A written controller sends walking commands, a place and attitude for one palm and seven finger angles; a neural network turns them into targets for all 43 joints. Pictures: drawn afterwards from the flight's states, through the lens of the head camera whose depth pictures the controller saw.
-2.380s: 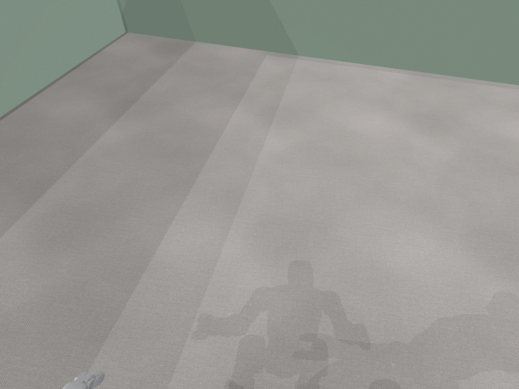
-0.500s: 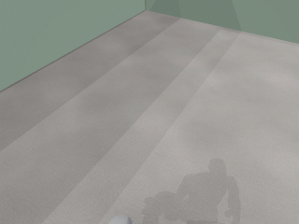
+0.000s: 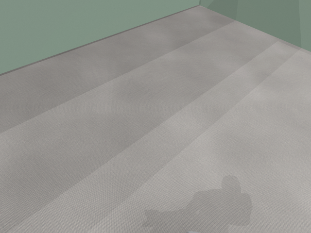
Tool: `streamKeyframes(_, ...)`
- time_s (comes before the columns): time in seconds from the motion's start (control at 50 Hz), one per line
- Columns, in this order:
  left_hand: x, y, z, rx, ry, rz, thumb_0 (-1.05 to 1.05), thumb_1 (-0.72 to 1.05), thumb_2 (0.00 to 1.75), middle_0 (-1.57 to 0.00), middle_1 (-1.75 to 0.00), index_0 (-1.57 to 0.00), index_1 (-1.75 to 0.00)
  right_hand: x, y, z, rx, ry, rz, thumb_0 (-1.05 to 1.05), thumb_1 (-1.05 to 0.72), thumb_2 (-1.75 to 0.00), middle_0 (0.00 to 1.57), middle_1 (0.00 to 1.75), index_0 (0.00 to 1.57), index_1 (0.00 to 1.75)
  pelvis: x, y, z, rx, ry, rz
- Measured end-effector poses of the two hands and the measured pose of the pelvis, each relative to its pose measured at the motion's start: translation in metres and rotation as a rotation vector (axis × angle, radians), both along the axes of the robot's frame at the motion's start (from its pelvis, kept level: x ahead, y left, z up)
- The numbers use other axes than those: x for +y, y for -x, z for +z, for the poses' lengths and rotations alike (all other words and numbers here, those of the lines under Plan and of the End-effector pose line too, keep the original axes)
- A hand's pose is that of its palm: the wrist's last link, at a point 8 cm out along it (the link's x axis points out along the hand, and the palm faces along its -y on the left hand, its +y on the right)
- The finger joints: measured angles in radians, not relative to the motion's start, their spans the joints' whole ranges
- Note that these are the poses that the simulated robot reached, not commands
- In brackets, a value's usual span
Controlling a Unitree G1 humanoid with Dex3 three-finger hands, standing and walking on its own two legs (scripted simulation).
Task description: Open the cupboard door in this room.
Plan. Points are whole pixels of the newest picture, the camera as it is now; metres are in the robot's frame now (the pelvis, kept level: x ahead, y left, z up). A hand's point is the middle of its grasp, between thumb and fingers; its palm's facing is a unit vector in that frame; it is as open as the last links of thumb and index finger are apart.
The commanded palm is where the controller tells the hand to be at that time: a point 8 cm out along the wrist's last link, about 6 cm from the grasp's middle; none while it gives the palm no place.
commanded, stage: turn or walk to find it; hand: left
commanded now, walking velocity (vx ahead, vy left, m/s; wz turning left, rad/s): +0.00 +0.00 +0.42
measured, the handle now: out of the picture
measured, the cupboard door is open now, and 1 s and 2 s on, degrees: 0 0 0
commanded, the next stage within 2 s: none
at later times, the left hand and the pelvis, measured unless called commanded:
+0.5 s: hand out of the picture -0.02 +0.16 -0.17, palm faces +0.26 -0.94 -0.23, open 7.4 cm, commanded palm none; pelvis -0.03 -0.03 +0.00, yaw +15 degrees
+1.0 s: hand out of the picture -0.06 +0.22 -0.16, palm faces +0.43 -0.86 -0.25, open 7.4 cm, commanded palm none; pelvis -0.06 -0.01 +0.00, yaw +25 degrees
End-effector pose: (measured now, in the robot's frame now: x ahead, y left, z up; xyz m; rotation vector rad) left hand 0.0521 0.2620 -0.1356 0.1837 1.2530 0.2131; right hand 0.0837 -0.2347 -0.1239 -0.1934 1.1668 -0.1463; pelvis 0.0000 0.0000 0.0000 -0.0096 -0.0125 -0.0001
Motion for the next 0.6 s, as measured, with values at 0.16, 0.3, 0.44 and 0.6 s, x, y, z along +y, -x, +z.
streamKeyframes(0.16,-0.028,-0.021,0.015,-0.138,-0.046,0.0,0.0,0.91,0.9,-0.2,-0.3,-0.2,-0.3,-0.03,0.033,-0.029,0.088,-0.043,0.003,0.0,-0.9,-0.9,0.2,0.3,0.2,0.3,-0.027,0.011,-0.01,0.008,-0.029,0.067)
streamKeyframes(0.3,-0.053,0.018,0.022,-0.117,-0.043,0.069,0.0,0.91,0.9,-0.2,-0.3,-0.2,-0.3,-0.057,0.045,-0.028,0.165,-0.03,0.044,0.0,-0.91,-0.9,0.2,0.3,0.2,0.3,-0.042,0.018,-0.003,-0.005,-0.034,0.149)
streamKeyframes(0.44,-0.06,0.068,0.009,-0.045,0.001,0.165,0.0,0.91,0.9,-0.21,-0.3,-0.2,-0.3,-0.058,0.036,-0.018,0.2,0.015,0.118,0.0,-0.91,-0.9,0.2,0.3,0.2,0.3,-0.04,0.023,-0.001,-0.006,-0.028,0.227)
streamKeyframes(0.6,-0.034,0.138,-0.027,0.048,0.058,0.301,0.0,0.91,0.9,-0.21,-0.3,-0.2,-0.3,-0.009,-0.01,-0.011,0.096,0.066,0.262,0.0,-0.91,-0.9,0.2,0.3,0.2,0.3,-0.012,0.038,-0.016,0.001,-0.001,0.307)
